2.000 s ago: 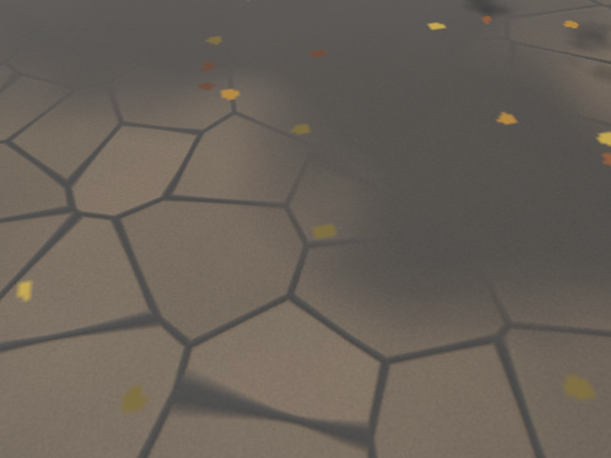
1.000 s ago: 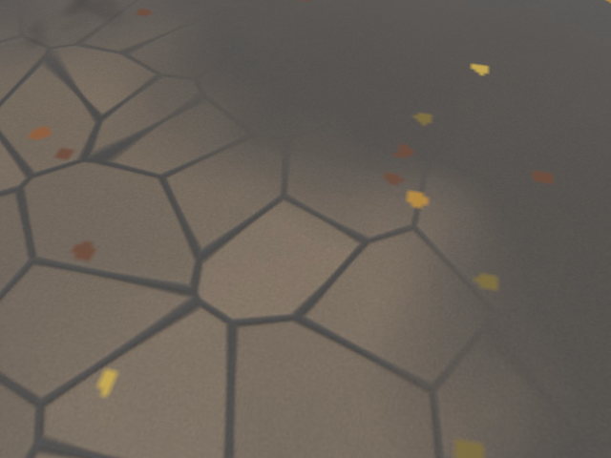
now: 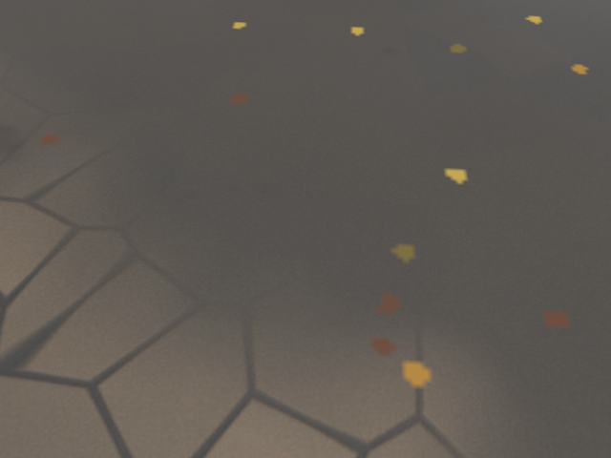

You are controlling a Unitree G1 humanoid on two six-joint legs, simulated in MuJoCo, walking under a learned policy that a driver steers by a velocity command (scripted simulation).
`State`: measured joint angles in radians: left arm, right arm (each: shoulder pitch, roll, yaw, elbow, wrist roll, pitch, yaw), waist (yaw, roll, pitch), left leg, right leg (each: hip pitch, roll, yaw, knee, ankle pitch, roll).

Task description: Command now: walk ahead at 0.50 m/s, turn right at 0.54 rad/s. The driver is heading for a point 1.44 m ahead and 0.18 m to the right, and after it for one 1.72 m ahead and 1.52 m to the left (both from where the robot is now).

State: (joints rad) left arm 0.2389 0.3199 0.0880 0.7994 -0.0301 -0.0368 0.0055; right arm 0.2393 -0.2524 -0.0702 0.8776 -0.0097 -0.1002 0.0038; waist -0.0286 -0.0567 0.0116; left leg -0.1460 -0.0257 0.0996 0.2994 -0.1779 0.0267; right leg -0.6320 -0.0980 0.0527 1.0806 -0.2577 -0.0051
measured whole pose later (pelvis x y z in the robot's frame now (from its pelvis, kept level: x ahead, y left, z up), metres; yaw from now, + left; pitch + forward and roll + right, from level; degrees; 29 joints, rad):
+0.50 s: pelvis +0.26 -0.09 +0.00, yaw -18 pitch +2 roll +0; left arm 0.29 0.27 0.07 0.71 0.00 -0.05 -0.02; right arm 0.12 -0.31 -0.06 0.79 -0.01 -0.10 0.00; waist 0.03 0.02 0.05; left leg -0.61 0.10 -0.05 1.03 -0.27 -0.03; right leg -0.25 0.10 0.04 0.38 -0.16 -0.11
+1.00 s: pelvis +0.55 -0.11 +0.00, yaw -15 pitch +2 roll +0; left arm 0.23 0.29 0.05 0.72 0.01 -0.09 0.00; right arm 0.28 -0.28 -0.05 0.80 0.01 -0.07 0.03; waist -0.03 -0.03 0.03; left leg -0.26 -0.09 -0.03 0.38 -0.15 0.07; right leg -0.51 -0.04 0.05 1.05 -0.33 0.00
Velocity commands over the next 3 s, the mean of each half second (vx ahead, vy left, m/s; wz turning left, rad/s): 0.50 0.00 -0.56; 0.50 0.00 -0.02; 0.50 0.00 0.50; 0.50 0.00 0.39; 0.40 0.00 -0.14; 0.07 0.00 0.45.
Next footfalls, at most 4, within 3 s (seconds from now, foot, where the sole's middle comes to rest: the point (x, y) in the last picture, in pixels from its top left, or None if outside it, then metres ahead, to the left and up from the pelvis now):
0.28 right None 0.30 -0.17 -0.78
0.80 left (330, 394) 0.64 -0.06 -0.78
1.30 right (431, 315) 0.85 -0.33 -0.78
1.80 left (313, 237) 1.11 -0.04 -0.78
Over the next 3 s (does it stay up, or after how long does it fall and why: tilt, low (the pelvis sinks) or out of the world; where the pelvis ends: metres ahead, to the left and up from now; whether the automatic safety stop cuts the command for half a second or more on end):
stays up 1.41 -0.07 0.00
